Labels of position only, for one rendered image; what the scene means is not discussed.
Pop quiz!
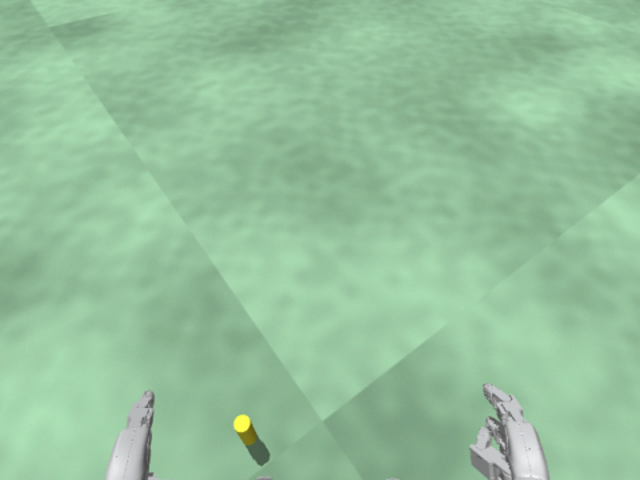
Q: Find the left robot hand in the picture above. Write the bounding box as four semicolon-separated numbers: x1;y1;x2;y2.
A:
105;390;168;480

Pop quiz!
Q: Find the can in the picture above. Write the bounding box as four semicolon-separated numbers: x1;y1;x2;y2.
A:
234;415;257;445

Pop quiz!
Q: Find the right robot hand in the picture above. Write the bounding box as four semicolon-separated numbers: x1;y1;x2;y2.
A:
470;383;550;480

